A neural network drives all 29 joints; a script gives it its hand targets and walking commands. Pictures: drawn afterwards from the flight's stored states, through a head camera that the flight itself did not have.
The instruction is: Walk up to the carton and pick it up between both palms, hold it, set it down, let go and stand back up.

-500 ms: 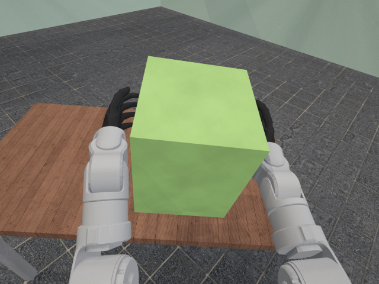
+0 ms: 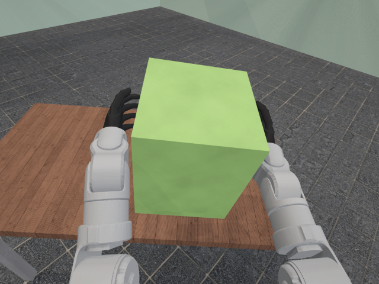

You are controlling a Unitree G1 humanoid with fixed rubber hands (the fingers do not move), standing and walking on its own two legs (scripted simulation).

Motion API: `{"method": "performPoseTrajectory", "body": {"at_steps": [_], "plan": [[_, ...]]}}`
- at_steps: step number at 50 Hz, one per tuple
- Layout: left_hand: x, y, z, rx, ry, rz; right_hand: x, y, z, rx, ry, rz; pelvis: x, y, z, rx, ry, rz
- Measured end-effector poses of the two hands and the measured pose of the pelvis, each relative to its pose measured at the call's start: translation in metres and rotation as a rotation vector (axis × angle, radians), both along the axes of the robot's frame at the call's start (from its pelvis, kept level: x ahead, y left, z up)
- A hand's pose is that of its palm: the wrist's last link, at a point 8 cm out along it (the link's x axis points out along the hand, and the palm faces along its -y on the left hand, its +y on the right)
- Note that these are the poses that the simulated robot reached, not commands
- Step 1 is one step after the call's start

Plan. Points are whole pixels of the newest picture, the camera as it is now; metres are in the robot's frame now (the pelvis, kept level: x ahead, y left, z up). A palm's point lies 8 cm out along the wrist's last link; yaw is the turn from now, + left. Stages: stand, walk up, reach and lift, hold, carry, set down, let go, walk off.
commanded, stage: hold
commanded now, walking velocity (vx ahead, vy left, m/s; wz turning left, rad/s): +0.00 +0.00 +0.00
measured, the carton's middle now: (189, 144) +0.38 +0.00 +0.13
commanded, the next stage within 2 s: none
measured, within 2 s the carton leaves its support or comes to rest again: neither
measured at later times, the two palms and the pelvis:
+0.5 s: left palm (115, 127) +0.37 +0.15 +0.18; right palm (262, 140) +0.36 -0.15 +0.16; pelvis +0.00 +0.00 +0.00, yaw +0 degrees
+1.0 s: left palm (115, 128) +0.36 +0.15 +0.19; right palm (263, 141) +0.36 -0.15 +0.16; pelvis +0.00 +0.00 +0.00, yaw +0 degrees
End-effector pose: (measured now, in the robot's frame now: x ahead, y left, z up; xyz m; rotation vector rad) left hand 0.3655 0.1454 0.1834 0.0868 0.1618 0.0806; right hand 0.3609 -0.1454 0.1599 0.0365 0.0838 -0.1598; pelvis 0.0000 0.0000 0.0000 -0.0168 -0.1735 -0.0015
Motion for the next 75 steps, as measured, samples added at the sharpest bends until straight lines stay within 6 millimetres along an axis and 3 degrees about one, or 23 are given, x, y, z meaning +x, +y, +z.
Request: {"method": "performPoseTrajectory", "body": {"at_steps": [75], "plan": [[-0.0012,-0.0008,0.0006,-0.001,-0.006,0.000,-0.0009,-0.0008,0.0009,-0.002,-0.010,0.001,0.0018,-0.0009,0.0000,-0.002,-0.007,0.001]]}}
